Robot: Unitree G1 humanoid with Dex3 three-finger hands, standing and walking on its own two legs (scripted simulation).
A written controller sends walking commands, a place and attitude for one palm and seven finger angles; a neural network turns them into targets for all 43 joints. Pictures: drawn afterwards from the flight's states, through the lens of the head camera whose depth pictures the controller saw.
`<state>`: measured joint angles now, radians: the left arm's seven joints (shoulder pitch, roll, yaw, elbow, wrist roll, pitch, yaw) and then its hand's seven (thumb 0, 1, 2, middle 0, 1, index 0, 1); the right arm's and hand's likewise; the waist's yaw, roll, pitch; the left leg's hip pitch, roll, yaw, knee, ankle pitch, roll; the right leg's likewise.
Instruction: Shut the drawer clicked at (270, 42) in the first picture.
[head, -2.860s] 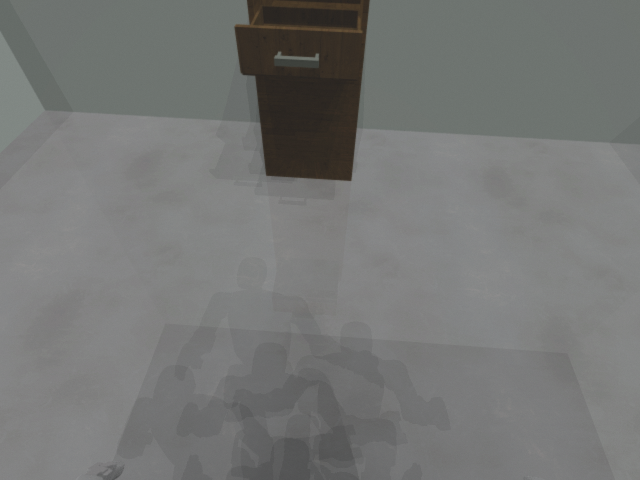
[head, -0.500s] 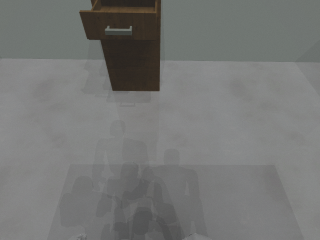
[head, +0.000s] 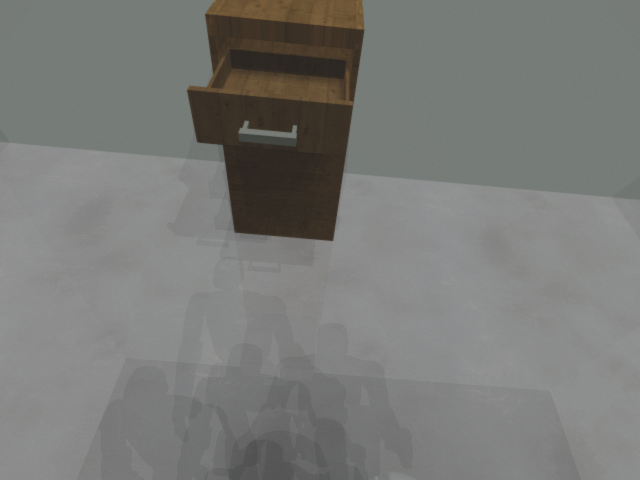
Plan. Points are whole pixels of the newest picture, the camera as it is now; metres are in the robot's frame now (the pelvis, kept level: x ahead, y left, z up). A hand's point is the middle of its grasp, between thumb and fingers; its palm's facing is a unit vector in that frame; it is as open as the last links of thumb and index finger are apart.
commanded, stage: walk to a spot facing it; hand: left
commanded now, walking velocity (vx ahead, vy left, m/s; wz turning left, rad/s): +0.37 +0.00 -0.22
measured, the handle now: (269, 132) +0.84 +0.18 -0.04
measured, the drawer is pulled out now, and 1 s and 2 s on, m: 0.30 0.30 0.30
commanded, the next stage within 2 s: take the last steps up to it in 0.20 s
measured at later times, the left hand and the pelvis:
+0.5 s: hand (264, 382) +0.30 +0.11 -0.17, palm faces -0.01 -0.97 -0.23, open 7.2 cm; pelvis +0.20 -0.07 -0.01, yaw -3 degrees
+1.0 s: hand (229, 369) +0.32 +0.17 -0.18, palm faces +0.08 -0.98 -0.16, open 7.4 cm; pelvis +0.36 +0.00 +0.00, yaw -1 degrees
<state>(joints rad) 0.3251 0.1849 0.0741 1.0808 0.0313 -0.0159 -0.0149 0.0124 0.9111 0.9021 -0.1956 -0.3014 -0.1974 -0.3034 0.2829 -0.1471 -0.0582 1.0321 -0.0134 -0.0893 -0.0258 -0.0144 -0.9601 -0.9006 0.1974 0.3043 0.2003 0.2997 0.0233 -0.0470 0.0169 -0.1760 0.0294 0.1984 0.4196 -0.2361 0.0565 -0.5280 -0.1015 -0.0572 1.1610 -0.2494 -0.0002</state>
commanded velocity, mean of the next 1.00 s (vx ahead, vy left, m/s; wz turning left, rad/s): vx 0.28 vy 0.03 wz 0.01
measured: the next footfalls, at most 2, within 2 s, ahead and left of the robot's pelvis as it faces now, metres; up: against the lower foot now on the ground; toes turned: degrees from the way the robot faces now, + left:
right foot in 0.30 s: +0.29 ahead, -0.16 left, +0.00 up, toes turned -12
left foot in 0.82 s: +0.41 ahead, +0.08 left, +0.00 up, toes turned +9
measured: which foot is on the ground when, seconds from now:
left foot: down 0.00-0.30, up 0.32-0.80, down 0.82-1.00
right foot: up 0.00-0.28, down 0.30-0.82, up 0.84-1.00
